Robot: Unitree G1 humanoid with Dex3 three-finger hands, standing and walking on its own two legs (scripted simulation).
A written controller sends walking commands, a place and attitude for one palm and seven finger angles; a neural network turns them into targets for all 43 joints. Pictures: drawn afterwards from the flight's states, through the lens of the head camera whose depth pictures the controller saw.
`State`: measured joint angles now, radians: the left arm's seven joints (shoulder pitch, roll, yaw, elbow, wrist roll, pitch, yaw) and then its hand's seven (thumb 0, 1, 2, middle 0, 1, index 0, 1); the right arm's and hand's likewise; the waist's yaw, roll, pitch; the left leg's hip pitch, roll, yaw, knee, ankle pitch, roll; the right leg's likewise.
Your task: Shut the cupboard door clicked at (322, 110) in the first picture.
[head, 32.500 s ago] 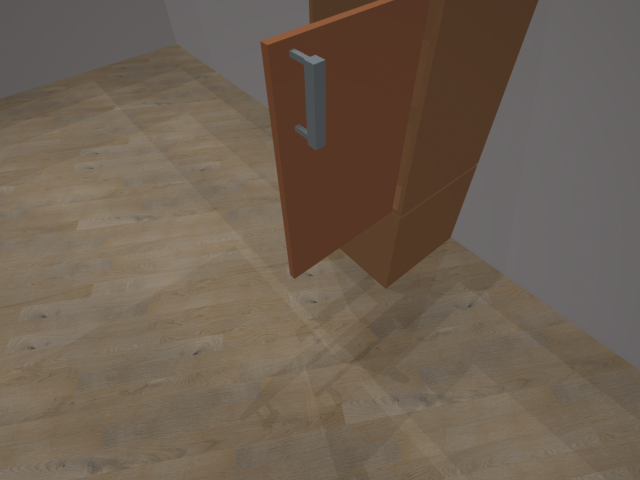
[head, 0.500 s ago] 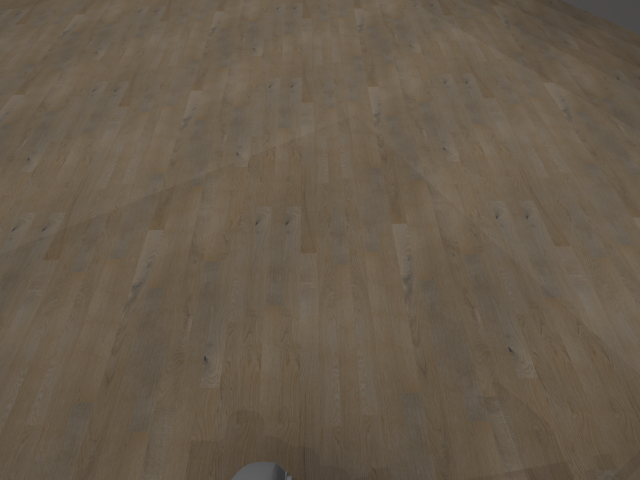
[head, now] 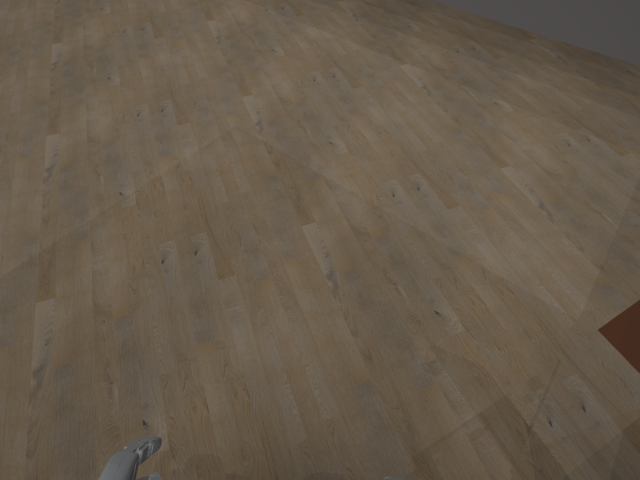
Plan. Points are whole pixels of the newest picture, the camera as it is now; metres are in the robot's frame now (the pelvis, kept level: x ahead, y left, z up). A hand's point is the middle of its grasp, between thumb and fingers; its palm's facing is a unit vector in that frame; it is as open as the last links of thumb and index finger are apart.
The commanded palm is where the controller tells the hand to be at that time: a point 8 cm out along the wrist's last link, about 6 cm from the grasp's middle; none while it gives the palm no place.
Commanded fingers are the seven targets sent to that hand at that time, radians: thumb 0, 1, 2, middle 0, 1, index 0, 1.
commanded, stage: turn to face it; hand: left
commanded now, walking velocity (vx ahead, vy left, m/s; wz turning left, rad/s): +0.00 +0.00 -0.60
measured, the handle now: out of the picture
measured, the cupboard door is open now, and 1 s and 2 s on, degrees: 65 65 65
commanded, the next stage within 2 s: take the last steps up to it in 1.70 s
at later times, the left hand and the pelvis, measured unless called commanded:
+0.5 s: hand (193, 477) +0.15 +0.19 -0.18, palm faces -0.24 -0.95 -0.19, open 7.4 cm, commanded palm none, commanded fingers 0.00 0.90 0.90 -0.20 -0.30 -0.20 -0.30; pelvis +0.03 +0.02 -0.01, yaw -16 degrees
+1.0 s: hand (260, 414) +0.23 +0.10 -0.15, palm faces -0.54 -0.80 -0.27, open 7.4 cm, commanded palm none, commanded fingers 0.00 0.90 0.90 -0.20 -0.30 -0.20 -0.30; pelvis +0.04 -0.02 +0.00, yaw -34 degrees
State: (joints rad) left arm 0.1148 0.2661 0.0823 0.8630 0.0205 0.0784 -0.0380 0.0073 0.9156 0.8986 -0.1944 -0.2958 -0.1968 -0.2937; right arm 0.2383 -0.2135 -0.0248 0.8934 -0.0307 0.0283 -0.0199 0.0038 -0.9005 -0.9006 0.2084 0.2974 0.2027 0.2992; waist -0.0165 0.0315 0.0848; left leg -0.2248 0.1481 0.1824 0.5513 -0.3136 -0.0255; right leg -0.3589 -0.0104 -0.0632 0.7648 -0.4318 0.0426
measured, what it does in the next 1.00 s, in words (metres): steps on the spot, turning right: right foot, then left foot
